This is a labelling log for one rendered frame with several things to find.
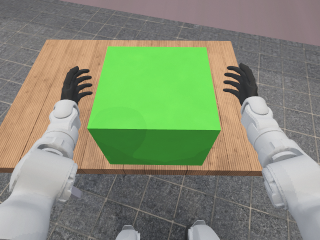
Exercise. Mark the robot left hand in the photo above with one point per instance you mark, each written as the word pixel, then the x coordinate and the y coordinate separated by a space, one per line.
pixel 71 89

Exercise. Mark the robot thigh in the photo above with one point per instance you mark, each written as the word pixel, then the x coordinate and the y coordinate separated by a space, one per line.
pixel 128 234
pixel 201 232

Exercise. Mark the robot right thigh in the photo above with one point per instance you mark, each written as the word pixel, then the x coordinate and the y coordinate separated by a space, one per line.
pixel 201 232

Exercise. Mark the robot left thigh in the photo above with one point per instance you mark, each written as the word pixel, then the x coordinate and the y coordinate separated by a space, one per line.
pixel 128 234

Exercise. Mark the right robot upper arm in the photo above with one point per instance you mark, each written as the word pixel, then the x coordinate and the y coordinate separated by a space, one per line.
pixel 294 184

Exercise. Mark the left robot forearm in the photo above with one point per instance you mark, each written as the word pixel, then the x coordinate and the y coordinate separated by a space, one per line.
pixel 60 138

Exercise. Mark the left robot upper arm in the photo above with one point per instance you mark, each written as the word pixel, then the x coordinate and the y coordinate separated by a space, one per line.
pixel 45 180

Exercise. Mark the robot right hand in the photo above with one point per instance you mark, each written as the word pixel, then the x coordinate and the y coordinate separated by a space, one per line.
pixel 247 83

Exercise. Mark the right robot forearm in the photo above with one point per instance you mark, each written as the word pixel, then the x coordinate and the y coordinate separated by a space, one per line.
pixel 263 132

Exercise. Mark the table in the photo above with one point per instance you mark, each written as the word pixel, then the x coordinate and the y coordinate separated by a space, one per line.
pixel 28 117

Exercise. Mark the carton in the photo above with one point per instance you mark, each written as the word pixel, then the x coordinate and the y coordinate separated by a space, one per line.
pixel 155 106

